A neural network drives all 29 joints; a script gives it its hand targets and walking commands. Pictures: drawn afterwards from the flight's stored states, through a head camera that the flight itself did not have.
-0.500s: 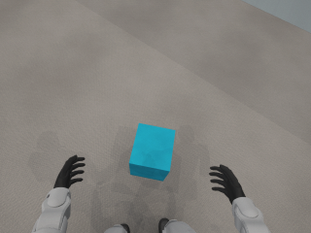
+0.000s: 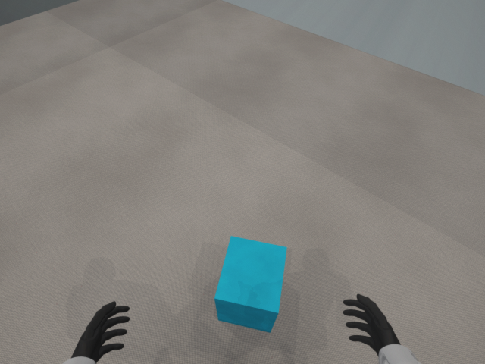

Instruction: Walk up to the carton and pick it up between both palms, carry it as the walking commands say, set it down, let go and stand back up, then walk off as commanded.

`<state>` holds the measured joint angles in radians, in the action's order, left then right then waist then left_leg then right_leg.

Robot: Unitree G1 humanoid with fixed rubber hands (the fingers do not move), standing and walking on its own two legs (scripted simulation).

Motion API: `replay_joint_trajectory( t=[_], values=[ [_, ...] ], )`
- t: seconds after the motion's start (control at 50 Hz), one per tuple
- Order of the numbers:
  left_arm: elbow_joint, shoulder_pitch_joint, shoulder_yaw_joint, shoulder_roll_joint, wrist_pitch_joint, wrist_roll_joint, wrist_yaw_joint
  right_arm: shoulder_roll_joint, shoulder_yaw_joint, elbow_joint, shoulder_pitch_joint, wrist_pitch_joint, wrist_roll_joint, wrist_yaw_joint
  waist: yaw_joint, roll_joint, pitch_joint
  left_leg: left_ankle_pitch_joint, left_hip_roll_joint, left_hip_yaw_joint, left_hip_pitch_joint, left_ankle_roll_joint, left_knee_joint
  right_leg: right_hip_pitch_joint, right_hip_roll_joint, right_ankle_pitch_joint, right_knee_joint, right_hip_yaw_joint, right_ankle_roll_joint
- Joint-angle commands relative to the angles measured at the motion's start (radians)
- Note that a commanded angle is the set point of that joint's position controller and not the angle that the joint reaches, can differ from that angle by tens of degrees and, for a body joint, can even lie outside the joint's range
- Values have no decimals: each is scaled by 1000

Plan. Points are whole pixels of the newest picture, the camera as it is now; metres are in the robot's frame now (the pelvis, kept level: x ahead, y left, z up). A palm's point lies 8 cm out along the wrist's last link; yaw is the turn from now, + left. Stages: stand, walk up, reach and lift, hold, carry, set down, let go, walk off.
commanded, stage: let go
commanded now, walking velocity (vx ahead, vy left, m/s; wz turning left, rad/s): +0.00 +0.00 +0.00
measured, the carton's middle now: (251, 285) +0.45 -0.06 -0.64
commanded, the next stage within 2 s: stand in 0.26 s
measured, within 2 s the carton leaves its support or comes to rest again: neither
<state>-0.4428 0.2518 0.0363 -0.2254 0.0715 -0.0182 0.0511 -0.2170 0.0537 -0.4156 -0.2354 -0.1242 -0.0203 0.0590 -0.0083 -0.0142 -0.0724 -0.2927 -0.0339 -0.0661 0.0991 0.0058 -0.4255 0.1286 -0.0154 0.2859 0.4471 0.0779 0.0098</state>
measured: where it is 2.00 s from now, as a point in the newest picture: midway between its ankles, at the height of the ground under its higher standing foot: outside the picture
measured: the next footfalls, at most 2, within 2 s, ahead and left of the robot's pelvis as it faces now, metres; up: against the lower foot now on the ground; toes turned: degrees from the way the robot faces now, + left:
none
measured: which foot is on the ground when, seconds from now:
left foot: down 0.00-1.00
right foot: down 0.00-1.00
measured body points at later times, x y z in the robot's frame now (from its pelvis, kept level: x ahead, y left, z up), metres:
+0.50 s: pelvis +0.00 -0.02 -0.01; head +0.01 -0.02 +0.44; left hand +0.12 +0.28 -0.10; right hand +0.12 -0.31 -0.11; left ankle -0.04 +0.12 -0.74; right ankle -0.03 -0.13 -0.74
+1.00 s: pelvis +0.00 +0.01 +0.00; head +0.00 +0.01 +0.45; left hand +0.12 +0.30 -0.10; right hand +0.13 -0.29 -0.10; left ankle -0.04 +0.12 -0.74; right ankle -0.03 -0.13 -0.74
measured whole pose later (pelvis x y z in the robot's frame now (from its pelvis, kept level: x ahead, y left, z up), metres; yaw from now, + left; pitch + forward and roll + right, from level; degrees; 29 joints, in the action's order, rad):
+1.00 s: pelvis +0.00 +0.01 +0.00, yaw -1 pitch -1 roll +0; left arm -0.81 0.19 0.05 -0.33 0.02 0.04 -0.02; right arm -0.33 0.04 -0.81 -0.18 0.01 -0.04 -0.04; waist 0.01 0.00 0.00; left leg -0.30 -0.04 -0.05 0.12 0.02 -0.44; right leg 0.15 -0.01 0.29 0.47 0.09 0.02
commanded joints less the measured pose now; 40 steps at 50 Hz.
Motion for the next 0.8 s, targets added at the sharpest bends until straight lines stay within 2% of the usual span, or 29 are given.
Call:
replay_joint_trajectory(
  t=[0.0, 0.04, 0.08, 0.12, 0.14, 0.16, 0.18, 0.2, 0.22, 0.24, 0.26, 0.3, 0.34, 0.36, 0.4, 0.44, 0.46, 0.5, 0.52, 0.54, 0.56, 0.6, 0.62, 0.64, 0.66, 0.74, 0.76, 0.78],
  values=[
    [104, -40, 42, -111, -36, 7, -18, -82, 5, 101, 52, -23, 9, -28, 6, 6, 133, 356, 6, 42, 0, -27, 9, -56, -34, -318, -2, -70, 15],
    [97, -35, 44, -118, -41, 7, -25, -80, -8, 94, 62, -43, 10, -40, -5, 10, 121, 351, 8, 45, 2, -23, 6, -45, -27, -345, -3, -62, 16],
    [93, -30, 38, -117, -38, 12, -27, -69, -19, 71, 44, -66, 7, -55, -10, -22, 111, 311, 0, 53, 17, -22, -6, -44, -19, -354, -5, -56, 9],
    [64, -13, 32, -112, -30, 17, -29, -71, -33, 74, 48, -88, 1, -66, -6, 10, 89, 251, -2, 66, 26, -9, -10, -32, -13, -354, -14, -55, 14],
    [68, -20, 35, -121, -29, 18, -27, -65, -34, 92, 48, -95, -3, -72, -16, 19, 87, 244, -4, 66, 23, -9, -20, -25, -11, -383, -13, -49, 17],
    [77, -25, 36, -120, -28, 25, -27, -68, -34, 98, 55, -102, -7, -79, -12, 12, 83, 223, -9, 72, 30, -5, -23, -33, -9, -374, -15, -47, 17],
    [53, -15, 23, -110, -27, 20, -25, -74, -44, 99, 46, -113, -13, -85, -10, 51, 63, 202, -10, 78, 39, 4, -23, -20, -14, -368, -17, -50, 21],
    [78, -27, 13, -112, -31, 25, -24, -80, -44, 103, 39, -116, -24, -97, -11, 23, 95, 198, -7, 74, 24, 2, -30, -34, -10, -364, -10, -43, 20],
    [82, -36, 15, -116, -28, 24, -22, -85, -39, 105, 37, -124, -26, -104, -17, 27, 86, 170, -12, 76, 43, 2, -38, -29, -6, -363, -9, -42, 21],
    [-58, -2, 71, -241, -43, 76, -59, -238, 32, -36, 66, -26, -30, -109, 25, -29, 72, 62, 24, 28, 124, -20, -79, 36, 46, -202, -39, 42, 25],
    [-68, 19, 78, -258, -50, 87, -69, -230, 31, -54, 37, 11, -32, -110, 14, -27, 62, -4, 24, 8, 116, -16, -85, 75, 58, -26, -79, 74, 12],
    [-73, -15, 78, -267, -51, 92, -72, -202, 27, -59, 46, 52, -32, -98, 3, 58, 34, -80, 20, 1, 118, -12, -95, 139, 71, 185, -129, 108, -19],
    [-77, -55, 71, -252, -62, 91, -66, -195, 22, -94, 24, 90, -39, -87, -10, 104, 24, -95, 35, -11, 105, -8, -96, 200, 77, 298, -154, 132, -41],
    [-81, -82, 72, -243, -62, 86, -64, -207, 24, -112, 34, 107, -40, -83, -14, 68, 12, -72, 36, -22, 108, -5, -77, 204, 67, 273, -137, 125, -39],
    [-99, -93, 62, -214, -71, 74, -59, -214, 24, -138, 41, 123, -39, -77, -5, 50, 70, -7, 68, -49, 106, 4, -56, 141, 55, 147, -71, 89, -42],
    [-134, -49, 61, -221, -76, 66, -56, -233, 27, -164, 41, 129, -42, -78, 16, 24, 85, 69, 72, -56, 112, 9, -56, 96, 50, 0, -40, 73, -31],
    [-139, -60, 64, -233, -76, 65, -57, -232, 25, -171, 37, 133, -35, -80, 11, 2, 94, 104, 70, -60, 115, 8, -54, 80, 51, -81, -25, 72, -34],
    [-170, -27, 63, -237, -74, 58, -62, -238, 22, -191, 17, 139, -26, -87, 16, 18, 138, 227, 82, -60, 95, 7, -60, 17, 54, -276, 24, 53, -33],
    [-181, -24, 60, -237, -73, 56, -63, -254, 26, -200, 26, 140, -25, -89, 22, -1, 148, 275, 83, -61, 89, 6, -59, -1, 61, -350, 35, 52, -33],
    [-187, -30, 61, -242, -72, 54, -67, -243, 21, -210, 16, 139, -19, -91, 18, 18, 160, 311, 82, -58, 76, 1, -59, -10, 61, -405, 44, 49, -29],
    [-193, -29, 59, -245, -71, 50, -70, -256, 24, -219, 22, 139, -21, -96, 23, 1, 160, 370, 89, -59, 73, 2, -60, -15, 65, -454, 52, 43, -35],
    [-204, -38, 58, -250, -67, 49, -76, -258, 22, -237, 7, 139, -15, -98, 15, 8, 164, 436, 92, -61, 42, 1, -54, -17, 62, -492, 63, 36, -35],
    [-218, -38, 54, -245, -64, 51, -78, -271, 26, -249, 2, 143, -18, -100, 13, -13, 161, 459, 90, -49, 26, -1, -57, -4, 59, -503, 60, 38, -36],
    [-226, -34, 53, -250, -63, 48, -77, -265, 24, -261, -6, 143, -19, -103, 15, 4, 168, 484, 95, -58, 13, 1, -51, -12, 58, -499, 66, 30, -36],
    [-232, -32, 56, -249, -64, 54, -80, -266, 24, -272, -8, 142, -16, -104, 14, -23, 166, 514, 94, -55, 5, 0, -53, -14, 58, -520, 62, 31, -34],
    [-257, -43, 53, -249, -65, 51, -85, -286, 29, -292, 12, 146, -16, -107, 17, -3, 174, 563, 93, -48, -8, 1, -48, -21, 58, -545, 65, 27, -34],
    [-262, -46, 50, -252, -66, 51, -84, -270, 26, -291, 28, 146, -14, -109, 18, 16, 172, 564, 98, -55, -24, 3, -36, -14, 59, -529, 67, 23, -33],
    [-258, -61, 51, -246, -67, 52, -83, -287, 28, -294, 39, 146, -13, -111, 21, 5, 178, 550, 100, -49, -25, 1, -29, -18, 55, -502, 61, 20, -32]
  ],
)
